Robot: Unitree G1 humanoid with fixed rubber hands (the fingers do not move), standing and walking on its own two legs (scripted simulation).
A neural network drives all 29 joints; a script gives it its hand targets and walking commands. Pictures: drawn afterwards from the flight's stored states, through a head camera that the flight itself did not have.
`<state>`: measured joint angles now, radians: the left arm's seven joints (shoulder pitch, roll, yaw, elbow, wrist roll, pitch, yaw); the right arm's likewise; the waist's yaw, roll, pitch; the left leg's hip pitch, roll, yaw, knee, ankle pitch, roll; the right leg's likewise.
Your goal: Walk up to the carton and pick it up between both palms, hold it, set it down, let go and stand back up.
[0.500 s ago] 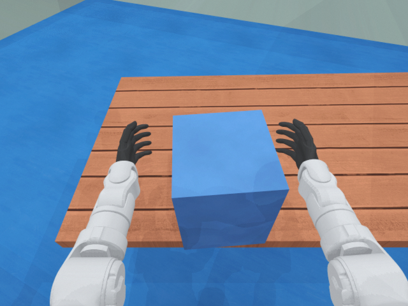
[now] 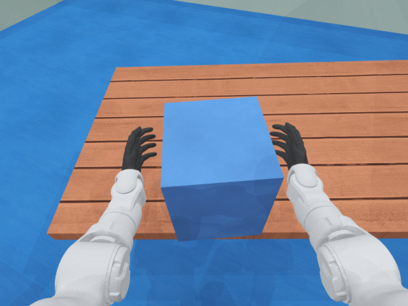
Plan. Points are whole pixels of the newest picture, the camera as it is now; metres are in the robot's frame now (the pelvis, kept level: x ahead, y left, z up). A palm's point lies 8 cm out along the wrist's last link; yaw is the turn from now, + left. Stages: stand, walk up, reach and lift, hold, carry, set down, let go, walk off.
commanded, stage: reach and lift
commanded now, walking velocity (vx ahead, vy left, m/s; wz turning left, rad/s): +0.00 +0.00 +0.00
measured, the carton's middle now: (215, 172) +0.41 +0.00 +0.01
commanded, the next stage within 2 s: none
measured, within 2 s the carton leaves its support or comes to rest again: leaves its support in 1.48 s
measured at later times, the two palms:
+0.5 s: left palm (145, 166) +0.40 +0.16 +0.05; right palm (283, 162) +0.40 -0.14 +0.05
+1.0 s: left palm (143, 170) +0.39 +0.16 +0.05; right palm (282, 168) +0.38 -0.13 +0.05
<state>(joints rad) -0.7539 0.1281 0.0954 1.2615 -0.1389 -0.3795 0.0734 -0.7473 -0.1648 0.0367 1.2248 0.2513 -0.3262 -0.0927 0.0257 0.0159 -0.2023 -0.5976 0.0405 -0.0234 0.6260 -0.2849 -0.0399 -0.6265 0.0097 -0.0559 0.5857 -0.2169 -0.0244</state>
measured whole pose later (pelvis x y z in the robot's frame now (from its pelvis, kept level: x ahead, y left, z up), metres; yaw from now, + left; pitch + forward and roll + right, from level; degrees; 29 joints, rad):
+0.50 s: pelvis +0.00 -0.01 +0.00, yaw +1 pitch +13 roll +0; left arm -0.77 0.06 0.29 1.27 0.06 -0.39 0.10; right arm -0.76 -0.01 -0.22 1.19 -0.06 -0.32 -0.13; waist -0.02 0.00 -0.16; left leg -0.56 0.03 -0.04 0.59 -0.27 -0.05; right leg -0.59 0.00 -0.07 0.58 -0.22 -0.03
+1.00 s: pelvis +0.03 +0.01 +0.02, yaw +0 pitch +8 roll -1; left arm -0.58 -0.03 0.29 1.10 0.13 -0.38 0.14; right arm -0.53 0.04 -0.25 0.99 -0.20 -0.32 -0.12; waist -0.02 0.01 -0.10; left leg -0.31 0.03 -0.02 0.39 -0.22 -0.02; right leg -0.32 0.00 -0.05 0.32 -0.14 -0.01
